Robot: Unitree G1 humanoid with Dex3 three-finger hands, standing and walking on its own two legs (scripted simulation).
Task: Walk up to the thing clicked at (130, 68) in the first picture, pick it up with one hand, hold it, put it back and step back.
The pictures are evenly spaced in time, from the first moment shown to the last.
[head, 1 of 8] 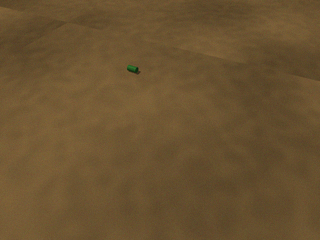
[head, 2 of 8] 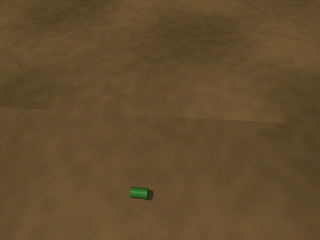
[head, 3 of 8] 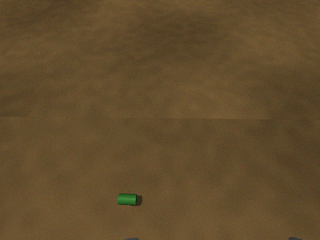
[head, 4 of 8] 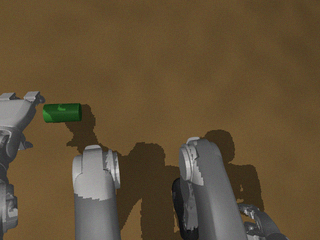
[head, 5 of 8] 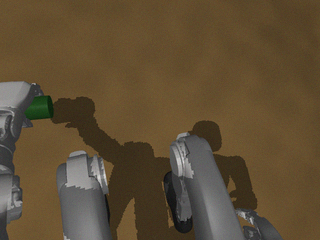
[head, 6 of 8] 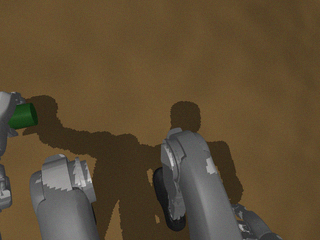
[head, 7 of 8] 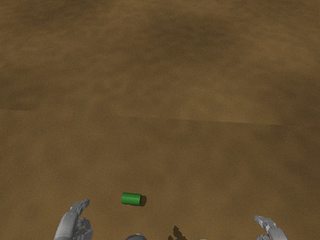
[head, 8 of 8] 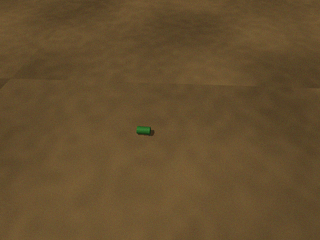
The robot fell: no
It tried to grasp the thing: yes
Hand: left
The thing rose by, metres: 0.68
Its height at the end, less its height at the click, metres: +0.00
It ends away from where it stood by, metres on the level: 0.01
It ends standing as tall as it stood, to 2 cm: yes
